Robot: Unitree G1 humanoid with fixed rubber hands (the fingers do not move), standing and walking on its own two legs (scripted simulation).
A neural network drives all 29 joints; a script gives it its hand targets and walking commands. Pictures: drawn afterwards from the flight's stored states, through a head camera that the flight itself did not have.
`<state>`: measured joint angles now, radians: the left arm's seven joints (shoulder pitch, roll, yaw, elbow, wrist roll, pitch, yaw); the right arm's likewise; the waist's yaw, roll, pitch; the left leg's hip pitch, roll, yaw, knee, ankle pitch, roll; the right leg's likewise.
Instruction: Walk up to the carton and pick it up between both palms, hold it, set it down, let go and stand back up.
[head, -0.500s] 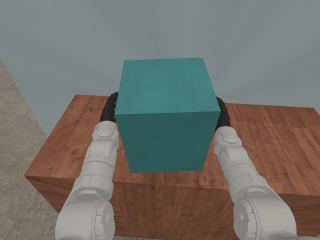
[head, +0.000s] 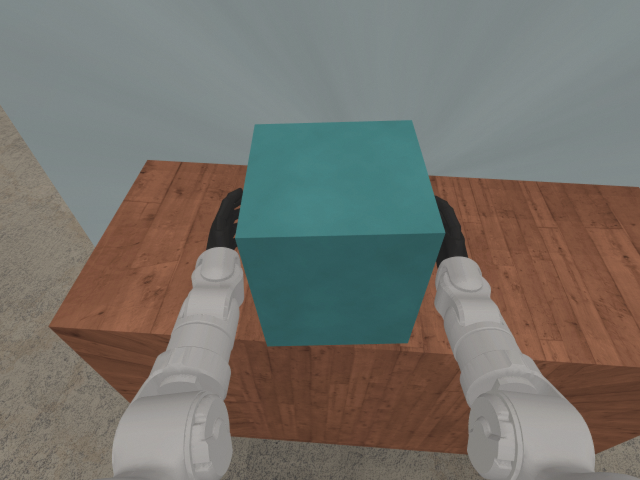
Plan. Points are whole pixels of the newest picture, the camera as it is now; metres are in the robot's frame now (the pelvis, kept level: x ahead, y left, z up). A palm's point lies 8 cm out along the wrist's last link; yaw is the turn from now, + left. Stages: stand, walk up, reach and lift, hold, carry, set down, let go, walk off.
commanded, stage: set down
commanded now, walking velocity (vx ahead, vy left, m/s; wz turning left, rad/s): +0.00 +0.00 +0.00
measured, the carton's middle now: (335, 239) +0.42 -0.01 +0.07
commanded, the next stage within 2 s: none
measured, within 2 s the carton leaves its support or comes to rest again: rests again in 0.94 s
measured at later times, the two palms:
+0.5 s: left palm (239, 247) +0.44 +0.14 +0.03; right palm (437, 255) +0.43 -0.17 +0.02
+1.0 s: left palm (244, 265) +0.43 +0.13 +0.00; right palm (439, 273) +0.42 -0.17 -0.01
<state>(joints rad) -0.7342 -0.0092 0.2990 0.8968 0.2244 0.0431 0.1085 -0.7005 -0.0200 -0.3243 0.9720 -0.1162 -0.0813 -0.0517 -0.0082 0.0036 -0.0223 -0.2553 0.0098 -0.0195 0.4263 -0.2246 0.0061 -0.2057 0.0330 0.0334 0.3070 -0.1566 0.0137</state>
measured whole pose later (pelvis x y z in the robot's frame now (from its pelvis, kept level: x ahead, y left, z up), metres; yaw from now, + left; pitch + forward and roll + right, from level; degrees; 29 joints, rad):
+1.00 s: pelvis +0.01 -0.01 -0.01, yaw +0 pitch +23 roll -1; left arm -0.82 0.00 0.37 1.22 0.22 -0.42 0.14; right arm -0.69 -0.02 -0.38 1.04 -0.17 -0.34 -0.07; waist 0.01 0.02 -0.17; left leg -0.63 0.01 -0.02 0.41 -0.18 -0.01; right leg -0.61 0.03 0.03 0.36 -0.13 0.00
